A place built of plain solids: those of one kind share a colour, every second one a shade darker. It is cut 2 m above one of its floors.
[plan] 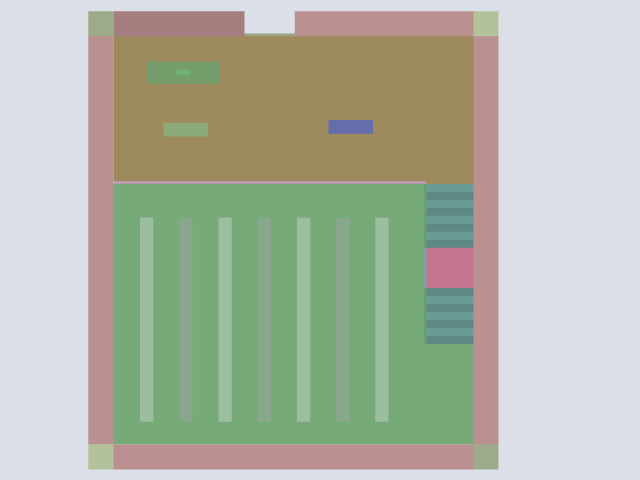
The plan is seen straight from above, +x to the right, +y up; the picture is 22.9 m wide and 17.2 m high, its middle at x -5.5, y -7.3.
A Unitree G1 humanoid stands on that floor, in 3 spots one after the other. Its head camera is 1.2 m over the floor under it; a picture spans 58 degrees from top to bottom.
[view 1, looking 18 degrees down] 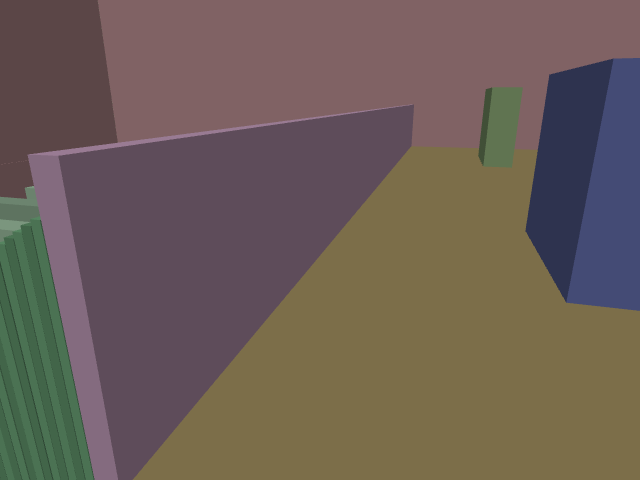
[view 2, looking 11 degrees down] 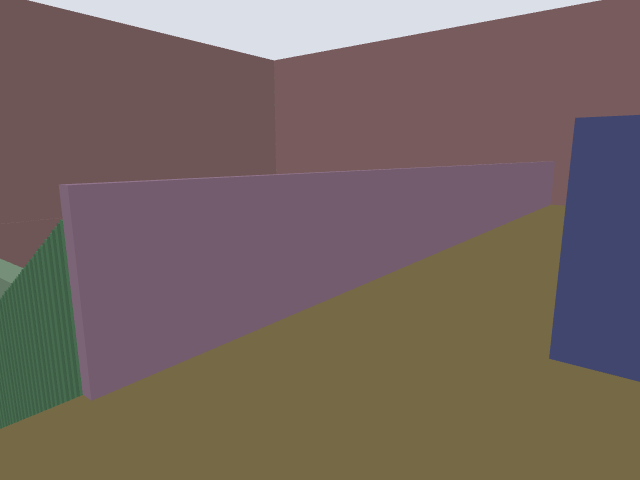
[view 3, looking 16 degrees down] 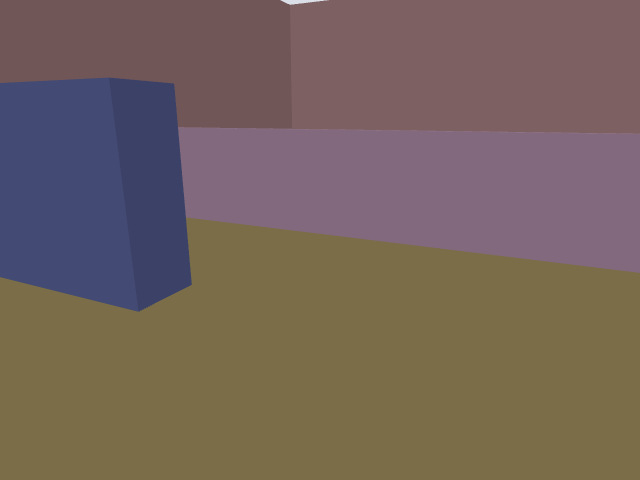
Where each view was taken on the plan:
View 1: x -0.84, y -4.29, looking -164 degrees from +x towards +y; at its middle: rail_edge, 3.44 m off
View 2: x -0.84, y -3.09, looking -142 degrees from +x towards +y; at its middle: rail_edge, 3.48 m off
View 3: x -7.31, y -1.20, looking -65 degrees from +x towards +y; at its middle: floor_main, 4.35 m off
